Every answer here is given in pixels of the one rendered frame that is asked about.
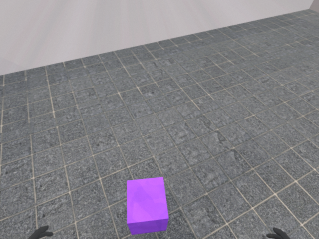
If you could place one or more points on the carton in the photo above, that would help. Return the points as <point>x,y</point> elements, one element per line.
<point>147,210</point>

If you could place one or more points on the left robot hand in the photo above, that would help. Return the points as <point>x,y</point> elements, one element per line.
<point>41,232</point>

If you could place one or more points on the right robot hand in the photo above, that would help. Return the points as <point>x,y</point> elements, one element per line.
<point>279,234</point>

